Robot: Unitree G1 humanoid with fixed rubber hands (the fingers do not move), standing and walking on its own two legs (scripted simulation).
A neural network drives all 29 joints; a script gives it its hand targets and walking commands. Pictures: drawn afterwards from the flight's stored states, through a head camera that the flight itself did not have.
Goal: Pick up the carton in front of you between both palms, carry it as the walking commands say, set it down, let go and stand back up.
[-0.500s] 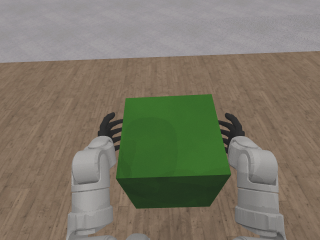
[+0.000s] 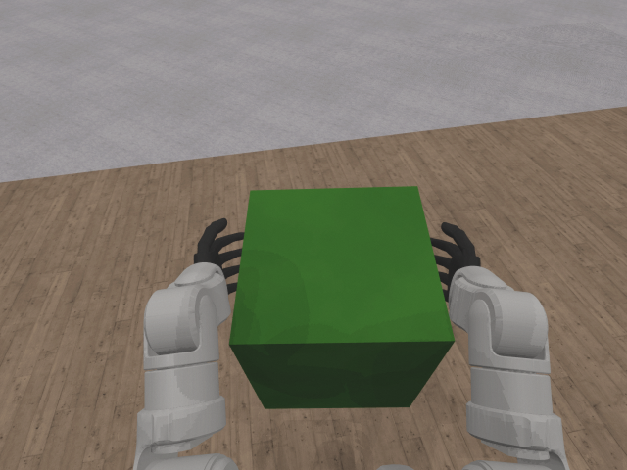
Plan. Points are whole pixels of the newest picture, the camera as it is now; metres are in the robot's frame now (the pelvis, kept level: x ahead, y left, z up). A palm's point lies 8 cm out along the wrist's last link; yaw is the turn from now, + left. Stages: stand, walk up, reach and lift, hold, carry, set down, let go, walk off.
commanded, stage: carry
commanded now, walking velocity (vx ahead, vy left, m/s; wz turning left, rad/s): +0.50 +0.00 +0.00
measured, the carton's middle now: (335, 306) +0.33 -0.02 +0.02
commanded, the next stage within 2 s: none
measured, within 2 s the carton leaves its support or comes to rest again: neither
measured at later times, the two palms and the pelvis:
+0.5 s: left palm (229, 161) +0.62 +0.15 +0.04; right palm (392, 148) +0.65 -0.15 +0.04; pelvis +0.31 -0.03 -0.04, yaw +2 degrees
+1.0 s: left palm (236, 82) +0.95 +0.17 +0.02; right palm (361, 83) +0.94 -0.13 +0.02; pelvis +0.62 +0.03 -0.08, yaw +0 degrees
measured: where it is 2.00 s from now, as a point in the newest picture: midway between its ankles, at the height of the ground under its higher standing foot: (304, 250)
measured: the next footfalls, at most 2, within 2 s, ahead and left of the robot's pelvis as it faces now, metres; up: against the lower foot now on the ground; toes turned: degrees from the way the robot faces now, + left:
right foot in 0.32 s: +0.37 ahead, -0.07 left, -0.04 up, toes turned -1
left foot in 0.84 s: +0.69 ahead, +0.07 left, -0.08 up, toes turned +3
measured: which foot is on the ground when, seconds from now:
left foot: down 0.00-0.34, up 0.36-0.82, down 0.84-1.00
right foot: up 0.00-0.30, down 0.32-0.86, up 0.88-1.00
